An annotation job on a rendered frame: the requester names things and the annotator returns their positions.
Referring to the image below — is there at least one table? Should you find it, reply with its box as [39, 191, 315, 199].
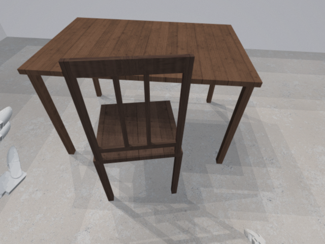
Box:
[17, 17, 263, 164]

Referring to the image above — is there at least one robot right hand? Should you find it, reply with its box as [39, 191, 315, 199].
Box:
[244, 229, 266, 244]

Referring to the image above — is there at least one robot left hand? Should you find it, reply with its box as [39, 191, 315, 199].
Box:
[0, 106, 26, 199]

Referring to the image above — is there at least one chair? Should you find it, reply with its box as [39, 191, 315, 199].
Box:
[58, 54, 194, 201]

